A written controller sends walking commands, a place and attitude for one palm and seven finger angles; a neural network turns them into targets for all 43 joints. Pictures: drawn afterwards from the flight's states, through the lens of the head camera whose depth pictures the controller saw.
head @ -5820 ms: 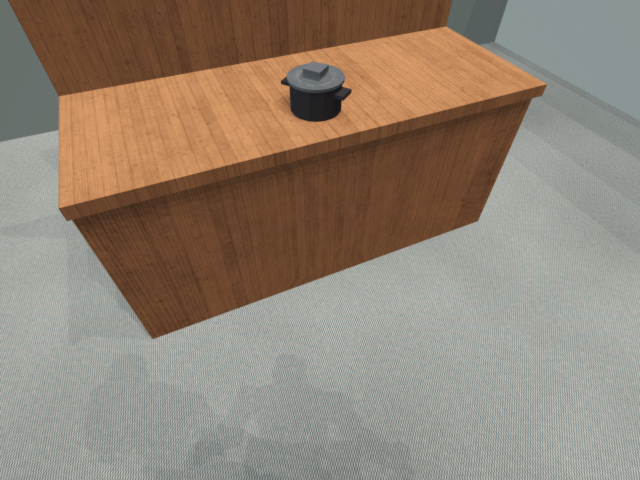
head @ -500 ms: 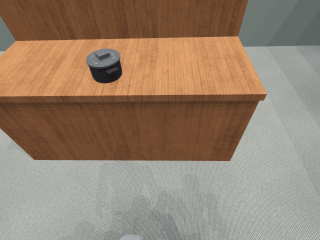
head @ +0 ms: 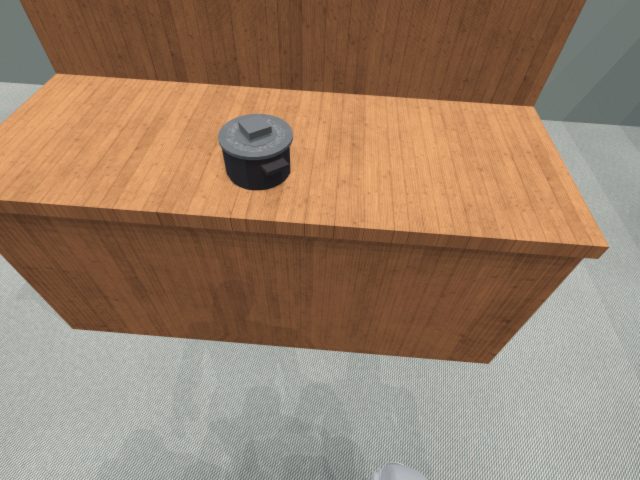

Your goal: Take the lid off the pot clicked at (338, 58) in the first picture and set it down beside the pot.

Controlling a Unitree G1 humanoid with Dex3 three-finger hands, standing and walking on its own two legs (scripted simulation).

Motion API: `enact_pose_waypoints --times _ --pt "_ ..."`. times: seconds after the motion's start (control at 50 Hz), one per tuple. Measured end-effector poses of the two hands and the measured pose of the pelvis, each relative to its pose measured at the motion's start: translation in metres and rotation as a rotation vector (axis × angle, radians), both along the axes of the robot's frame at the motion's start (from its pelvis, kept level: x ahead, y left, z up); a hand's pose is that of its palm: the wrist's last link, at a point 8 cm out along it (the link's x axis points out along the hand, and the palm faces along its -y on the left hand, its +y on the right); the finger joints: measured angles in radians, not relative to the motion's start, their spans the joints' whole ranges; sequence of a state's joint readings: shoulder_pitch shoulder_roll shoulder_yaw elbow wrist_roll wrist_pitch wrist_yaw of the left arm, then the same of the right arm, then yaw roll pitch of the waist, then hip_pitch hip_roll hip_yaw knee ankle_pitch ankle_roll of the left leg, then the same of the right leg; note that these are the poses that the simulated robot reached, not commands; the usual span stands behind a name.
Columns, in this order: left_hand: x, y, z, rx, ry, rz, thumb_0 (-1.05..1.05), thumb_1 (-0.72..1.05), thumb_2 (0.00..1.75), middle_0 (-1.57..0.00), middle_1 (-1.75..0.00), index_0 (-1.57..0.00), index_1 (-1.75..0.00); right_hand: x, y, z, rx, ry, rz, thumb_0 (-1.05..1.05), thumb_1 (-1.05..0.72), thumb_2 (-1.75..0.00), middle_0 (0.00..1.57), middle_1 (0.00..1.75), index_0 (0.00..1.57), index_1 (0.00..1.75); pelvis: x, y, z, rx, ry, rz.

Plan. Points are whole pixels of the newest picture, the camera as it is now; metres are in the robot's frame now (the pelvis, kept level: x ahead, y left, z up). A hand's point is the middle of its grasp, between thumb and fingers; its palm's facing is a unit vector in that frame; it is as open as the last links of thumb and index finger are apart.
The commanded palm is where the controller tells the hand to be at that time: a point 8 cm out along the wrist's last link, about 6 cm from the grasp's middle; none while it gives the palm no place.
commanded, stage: take the last steps up to it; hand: left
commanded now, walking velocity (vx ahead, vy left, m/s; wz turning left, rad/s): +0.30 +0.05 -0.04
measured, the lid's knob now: (255, 127) +0.77 +0.20 +0.00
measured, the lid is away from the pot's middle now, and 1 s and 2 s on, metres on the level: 0.00 0.00 0.00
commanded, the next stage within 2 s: come to a stop and stand still in 0.40 s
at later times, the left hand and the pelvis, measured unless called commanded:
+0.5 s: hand (215, 410) +0.24 +0.18 -0.16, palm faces +0.03 -0.97 -0.23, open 7.2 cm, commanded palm none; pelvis +0.20 -0.01 +0.00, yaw -2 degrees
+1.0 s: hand (204, 390) +0.27 +0.21 -0.18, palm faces -0.01 -0.96 -0.28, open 7.4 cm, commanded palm none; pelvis +0.23 +0.01 -0.01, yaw -4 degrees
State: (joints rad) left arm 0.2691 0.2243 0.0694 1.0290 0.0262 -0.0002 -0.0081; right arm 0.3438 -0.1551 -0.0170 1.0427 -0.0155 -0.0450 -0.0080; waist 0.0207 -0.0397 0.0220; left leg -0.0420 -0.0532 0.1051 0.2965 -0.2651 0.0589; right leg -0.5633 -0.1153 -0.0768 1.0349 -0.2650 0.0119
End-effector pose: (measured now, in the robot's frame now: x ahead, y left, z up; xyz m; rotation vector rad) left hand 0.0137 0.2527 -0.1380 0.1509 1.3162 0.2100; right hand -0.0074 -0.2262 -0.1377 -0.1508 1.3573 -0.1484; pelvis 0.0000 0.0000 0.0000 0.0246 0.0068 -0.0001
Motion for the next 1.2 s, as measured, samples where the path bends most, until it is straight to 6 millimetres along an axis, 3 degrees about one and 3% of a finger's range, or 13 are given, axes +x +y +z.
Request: enact_pose_waypoints --times 0.14,0.22,0.26,0.36,0.46,0.54,0.64,0.72,0.8,0.88,0.98,1.04,1.2 --pt "0.130 -0.020 0.001 -0.011 -0.125 -0.097 0.01 0.91 0.90 -0.19 -0.30 -0.19 -0.30 -0.018 0.015 -0.015 0.049 0.181 -0.092 0.00 -0.91 -0.90 0.20 0.30 0.20 0.30 0.059 -0.001 -0.010 0.017 -0.005 -0.013" --pt "0.198 -0.038 -0.005 -0.009 -0.205 -0.147 0.01 0.91 0.90 -0.19 -0.30 -0.20 -0.30 -0.005 0.013 -0.029 0.076 0.257 -0.125 0.00 -0.91 -0.90 0.20 0.30 0.20 0.30 0.101 -0.011 -0.025 0.010 -0.013 -0.017" --pt "0.217 -0.045 -0.006 -0.010 -0.238 -0.141 0.01 0.91 0.90 -0.19 -0.30 -0.20 -0.30 0.014 0.008 -0.033 0.080 0.265 -0.128 0.00 -0.91 -0.90 0.20 0.30 0.20 0.30 0.116 -0.016 -0.027 -0.005 -0.021 -0.014" --pt "0.222 -0.050 0.001 -0.016 -0.172 -0.096 0.00 0.91 0.90 -0.20 -0.30 -0.20 -0.30 0.102 -0.008 -0.025 0.055 0.142 -0.092 0.00 -0.91 -0.90 0.20 0.30 0.20 0.30 0.152 -0.018 -0.012 -0.021 -0.013 -0.015" --pt "0.221 -0.030 0.009 0.014 -0.084 -0.061 -0.01 0.94 0.89 -0.20 -0.30 -0.20 -0.30 0.200 -0.011 -0.011 0.035 -0.035 -0.060 0.00 -0.91 -0.90 0.19 0.30 0.20 0.30 0.185 -0.013 0.000 -0.017 0.009 -0.026" --pt "0.219 -0.017 0.007 -0.001 -0.019 -0.035 0.00 0.93 0.90 -0.20 -0.30 -0.20 -0.30 0.263 -0.008 -0.001 0.010 -0.119 -0.020 0.00 -0.93 -0.90 0.19 0.30 0.20 0.30 0.212 0.000 0.003 -0.021 0.007 -0.033" --pt "0.223 0.001 -0.015 -0.030 0.061 0.006 0.00 0.92 0.90 -0.20 -0.30 -0.20 -0.30 0.327 0.012 0.000 -0.030 -0.191 0.032 0.00 -0.92 -0.90 0.19 0.30 0.20 0.30 0.248 0.023 -0.008 -0.051 -0.017 -0.044" --pt "0.230 0.008 -0.024 -0.039 0.118 0.008 0.00 0.91 0.90 -0.20 -0.30 -0.20 -0.30 0.351 0.034 0.006 -0.033 -0.195 0.045 0.00 -0.92 -0.90 0.19 0.30 0.20 0.30 0.261 0.030 -0.008 -0.029 -0.023 -0.056" --pt "0.239 0.013 -0.019 -0.034 0.133 -0.019 0.01 0.91 0.90 -0.20 -0.30 -0.20 -0.30 0.352 0.044 0.007 -0.020 -0.180 0.024 0.00 -0.91 -0.90 0.20 0.30 0.20 0.30 0.256 0.031 -0.004 -0.040 -0.014 -0.068" --pt "0.250 0.015 -0.015 -0.012 0.108 -0.044 0.01 0.91 0.90 -0.20 -0.30 -0.20 -0.30 0.338 0.033 0.003 -0.022 -0.168 -0.017 -0.01 -0.92 -0.90 0.20 0.30 0.21 0.30 0.245 0.026 -0.004 -0.037 -0.006 -0.081" --pt "0.258 0.008 -0.007 0.036 0.041 -0.068 0.01 0.91 0.90 -0.19 -0.30 -0.20 -0.30 0.306 0.005 -0.012 -0.012 -0.121 -0.046 -0.01 -0.91 -0.90 0.20 0.30 0.21 0.30 0.233 0.012 -0.010 -0.020 -0.005 -0.077" --pt "0.252 -0.005 -0.005 0.064 0.020 -0.083 0.00 0.91 0.90 -0.19 -0.30 -0.20 -0.30 0.282 -0.011 -0.024 0.011 -0.082 -0.074 -0.01 -0.91 -0.90 0.20 0.30 0.21 0.30 0.230 -0.002 -0.015 -0.001 -0.016 -0.069" --pt "0.238 -0.041 0.012 0.017 0.071 -0.098 0.01 0.90 0.90 -0.20 -0.30 -0.20 -0.30 0.226 -0.026 -0.014 0.034 0.051 -0.128 0.00 -0.91 -0.90 0.19 0.30 0.20 0.30 0.243 -0.015 0.004 0.021 0.002 -0.094"
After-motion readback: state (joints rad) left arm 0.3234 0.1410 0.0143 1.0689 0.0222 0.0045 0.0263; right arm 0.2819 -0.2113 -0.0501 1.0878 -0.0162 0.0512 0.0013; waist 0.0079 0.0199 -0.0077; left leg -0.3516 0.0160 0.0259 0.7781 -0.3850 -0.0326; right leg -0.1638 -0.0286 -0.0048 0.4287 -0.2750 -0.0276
